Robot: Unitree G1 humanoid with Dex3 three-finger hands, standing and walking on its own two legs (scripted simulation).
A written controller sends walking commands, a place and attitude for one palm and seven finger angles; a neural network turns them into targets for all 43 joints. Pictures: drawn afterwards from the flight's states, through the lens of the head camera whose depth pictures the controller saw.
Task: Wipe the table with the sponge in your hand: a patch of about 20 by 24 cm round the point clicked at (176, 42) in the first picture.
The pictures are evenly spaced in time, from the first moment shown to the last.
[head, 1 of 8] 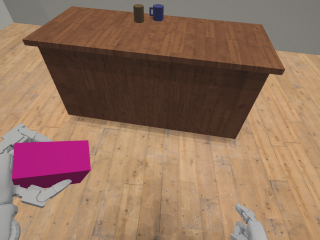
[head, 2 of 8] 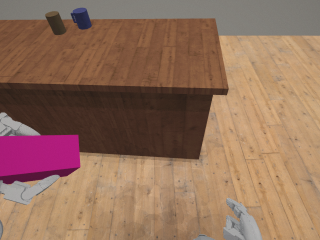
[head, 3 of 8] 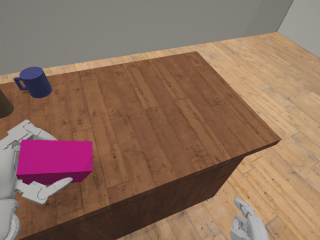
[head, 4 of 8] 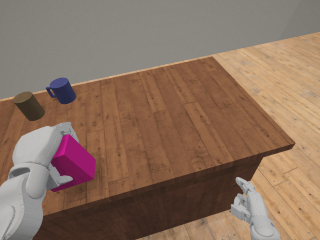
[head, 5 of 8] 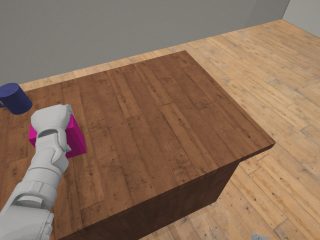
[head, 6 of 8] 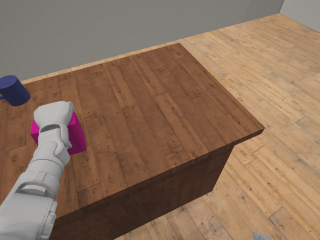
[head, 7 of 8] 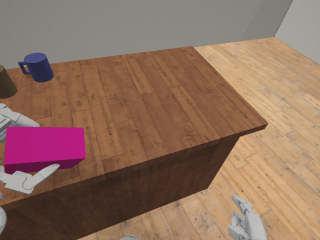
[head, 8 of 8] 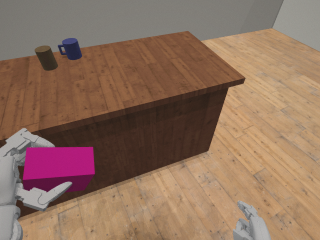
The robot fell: no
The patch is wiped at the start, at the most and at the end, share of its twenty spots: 0.00 0.95 0.95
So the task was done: yes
